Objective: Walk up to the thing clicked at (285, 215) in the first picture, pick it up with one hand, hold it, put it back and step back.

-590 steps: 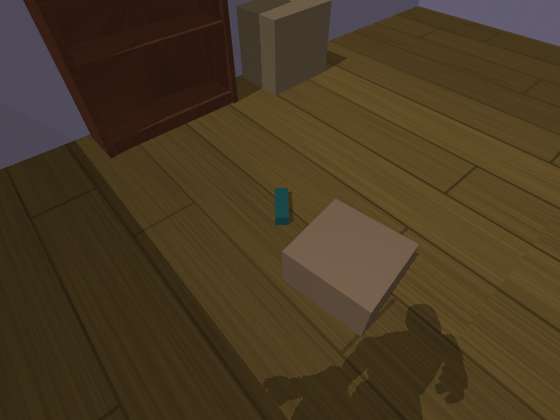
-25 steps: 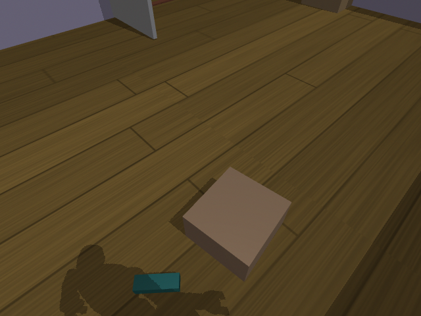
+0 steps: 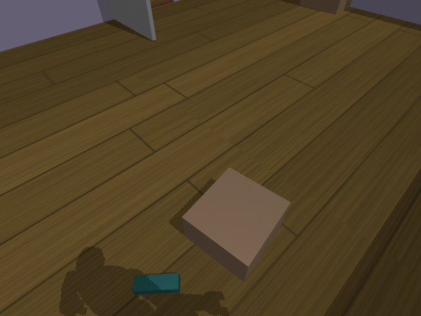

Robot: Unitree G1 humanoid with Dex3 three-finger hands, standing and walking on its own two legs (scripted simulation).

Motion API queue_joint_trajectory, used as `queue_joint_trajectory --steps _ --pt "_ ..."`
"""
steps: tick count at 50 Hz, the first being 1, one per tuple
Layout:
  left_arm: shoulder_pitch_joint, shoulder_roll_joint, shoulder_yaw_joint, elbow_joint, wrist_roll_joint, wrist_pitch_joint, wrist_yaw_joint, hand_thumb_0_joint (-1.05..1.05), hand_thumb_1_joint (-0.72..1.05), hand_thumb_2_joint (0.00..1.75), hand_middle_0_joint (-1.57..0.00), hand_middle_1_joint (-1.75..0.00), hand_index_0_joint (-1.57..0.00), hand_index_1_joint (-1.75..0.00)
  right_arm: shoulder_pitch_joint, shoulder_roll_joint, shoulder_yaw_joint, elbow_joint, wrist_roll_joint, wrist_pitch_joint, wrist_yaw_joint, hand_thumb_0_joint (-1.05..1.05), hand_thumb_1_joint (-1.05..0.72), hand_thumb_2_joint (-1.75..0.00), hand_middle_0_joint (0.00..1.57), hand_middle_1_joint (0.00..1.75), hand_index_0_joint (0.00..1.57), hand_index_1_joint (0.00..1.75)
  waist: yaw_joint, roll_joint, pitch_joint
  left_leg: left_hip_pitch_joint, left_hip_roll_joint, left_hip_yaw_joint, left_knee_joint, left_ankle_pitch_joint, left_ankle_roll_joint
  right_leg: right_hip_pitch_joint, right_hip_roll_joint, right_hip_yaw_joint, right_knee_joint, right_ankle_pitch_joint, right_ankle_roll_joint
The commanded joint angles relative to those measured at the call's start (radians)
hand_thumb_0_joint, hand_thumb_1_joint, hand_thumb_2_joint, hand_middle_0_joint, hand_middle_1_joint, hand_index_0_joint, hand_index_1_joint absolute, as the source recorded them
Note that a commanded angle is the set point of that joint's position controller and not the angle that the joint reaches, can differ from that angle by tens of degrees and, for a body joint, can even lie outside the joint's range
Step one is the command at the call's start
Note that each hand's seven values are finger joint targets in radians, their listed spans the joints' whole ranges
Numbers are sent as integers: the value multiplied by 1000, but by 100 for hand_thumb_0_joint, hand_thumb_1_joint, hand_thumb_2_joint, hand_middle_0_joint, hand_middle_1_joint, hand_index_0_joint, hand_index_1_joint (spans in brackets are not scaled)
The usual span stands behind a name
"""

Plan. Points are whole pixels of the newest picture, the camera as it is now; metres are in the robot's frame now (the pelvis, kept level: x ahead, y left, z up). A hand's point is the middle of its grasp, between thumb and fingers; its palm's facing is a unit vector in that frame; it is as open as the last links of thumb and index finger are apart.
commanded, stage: rise first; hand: left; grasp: from above
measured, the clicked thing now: (156, 283) +0.42 +0.25 -0.76
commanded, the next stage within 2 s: none
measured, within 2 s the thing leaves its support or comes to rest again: neither
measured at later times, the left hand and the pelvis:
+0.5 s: hand out of the picture +0.11 +0.26 -0.21, palm faces -0.09 -0.91 -0.41, open 13.4 cm; pelvis -0.02 +0.01 -0.06, yaw +1 degrees
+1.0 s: hand out of the picture +0.16 +0.29 -0.34, palm faces -0.38 -0.68 -0.63, open 14.2 cm; pelvis -0.05 +0.01 -0.20, yaw +0 degrees
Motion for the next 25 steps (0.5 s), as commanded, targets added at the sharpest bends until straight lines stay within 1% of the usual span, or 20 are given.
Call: queue_joint_trajectory --steps 1,2,3,4,5,6,7,8,9,11,14,16,17,18,19,20,21,22,24,25 --pt "-516 103 71 -353 -41 -104 33 0 67 96 -20 -54 -17 -54 33 -73 -1 -282 66 -61 -48 0 -93 -91 20 30 20 30 -85 -12 -44 -110 -37 22 64 16 39 -184 13 -19 49 72 -19" --pt "-300 199 128 -182 -15 -69 35 0 59 95 -17 -62 -15 -62 76 -107 -24 -283 70 -52 -59 0 -92 -91 20 30 20 30 -57 -39 -23 -139 -33 20 76 15 36 -191 22 -30 58 47 -25" --pt "-235 198 144 -72 9 -43 18 0 51 95 -15 -70 -14 -70 94 -109 -40 -294 59 -47 -56 0 -92 -90 20 30 20 30 -51 -67 -56 -176 -42 19 128 20 40 -215 20 -28 91 40 -27" --pt "-302 233 165 -89 30 -42 0 0 43 97 -11 -78 -11 -78 99 -102 -48 -321 53 -48 -55 0 -91 -90 20 30 20 30 -42 -60 -103 -208 -42 15 178 36 44 -235 18 -27 138 57 -28" --pt "-304 248 187 -108 62 -51 -14 0 35 98 -7 -86 -9 -86 106 -99 -66 -350 35 -57 -55 0 -92 -90 20 30 20 30 -31 -66 -203 -214 -46 13 221 62 44 -216 12 -22 185 91 -25" --pt "-177 249 215 -75 91 -41 -23 0 27 96 -6 -94 -9 -94 142 -92 -80 -355 25 -59 -51 0 -93 -91 20 30 20 30 2 -32 -271 -241 -56 12 263 105 38 -207 8 -20 234 131 -27" --pt "-98 221 212 -86 108 -31 -30 0 19 98 -4 -102 -8 -101 153 -86 -82 -387 25 -59 -45 0 -96 -91 20 30 20 30 21 9 -297 -261 -61 13 284 123 32 -205 9 -19 265 139 -33" --pt "-84 221 216 -151 121 -22 -30 0 11 100 -3 -107 -6 -104 151 -83 -86 -423 29 -60 -43 0 -96 -91 20 30 20 30 34 41 -335 -250 -65 13 288 150 27 -199 9 -16 280 162 -36" --pt "-62 215 221 -171 124 -5 -24 0 3 101 -2 -109 -5 -105 140 -79 -86 -442 32 -59 -44 0 -95 -91 20 30 20 30 35 50 -317 -263 -66 11 289 150 24 -216 13 -21 276 151 -36" --pt "-56 172 193 -228 136 45 -18 0 -13 100 -2 -110 -5 -107 125 -74 -88 -483 40 -58 -42 0 -92 -90 20 30 20 30 16 22 -299 -270 -57 1 278 138 23 -238 22 -32 270 129 -36" --pt "-70 180 194 -279 161 104 -9 0 -37 100 -4 -109 -5 -108 90 -69 -84 -538 41 -60 -34 0 -90 -90 20 30 20 30 4 -3 -246 -348 -46 -8 331 67 24 -329 29 -43 314 39 -35" --pt "-87 164 190 -333 172 117 -5 0 -49 99 -6 -109 -7 -108 96 -61 -86 -559 37 -72 -30 0 -89 -90 20 30 20 30 -5 6 -252 -393 -43 -6 383 22 24 -395 29 -42 360 -6 -34" --pt "-60 149 191 -327 174 125 -5 0 -53 99 -7 -109 -7 -108 117 -59 -87 -555 37 -76 -27 0 -89 -90 20 30 20 30 -15 -4 -243 -417 -39 -10 406 -9 26 -429 32 -44 386 -35 -33" --pt "-106 156 191 -410 182 114 -2 0 -55 99 -7 -108 -7 -108 116 -55 -90 -573 34 -88 -28 0 -89 -90 20 30 20 30 -20 9 -271 -430 -38 -11 438 -7 27 -456 30 -42 420 -29 -32" --pt "-50 169 214 -371 191 118 0 0 -57 101 -7 -107 -6 -108 123 -45 -83 -575 34 -93 -27 0 -90 -90 20 30 20 30 -14 12 -281 -458 -37 -12 466 -22 27 -479 28 -38 449 -46 -32" --pt "-108 182 211 -486 197 106 -2 0 -57 101 -7 -108 -7 -109 127 -50 -93 -584 30 -100 -27 0 -91 -90 20 30 20 30 -19 40 -309 -471 -34 -16 496 -31 26 -513 27 -35 482 -53 -32" --pt "-53 172 216 -482 201 108 -1 0 -58 102 -7 -107 -6 -108 128 -41 -89 -596 30 -106 -28 0 -90 -90 20 30 20 30 -19 41 -325 -481 -34 -17 512 -35 26 -521 24 -33 500 -56 -32" --pt "-61 164 204 -535 205 105 -3 0 -59 103 -8 -107 -6 -109 123 -44 -93 -610 31 -113 -30 0 -91 -90 20 30 20 30 -26 35 -319 -502 -31 -23 527 -54 27 -557 27 -35 521 -76 -33" --pt "2 151 203 -567 217 112 1 0 -59 102 -7 -108 -6 -109 123 -40 -95 -620 27 -124 -34 0 -90 -90 20 30 20 30 -26 38 -341 -523 -27 -28 559 -42 26 -574 26 -36 556 -65 -32" --pt "-11 159 202 -657 223 110 3 0 -60 103 -7 -106 -5 -108 118 -40 -100 -634 26 -129 -36 0 -89 -90 20 30 20 30 -20 47 -379 -524 -24 -33 574 -27 26 -581 26 -35 571 -54 -33"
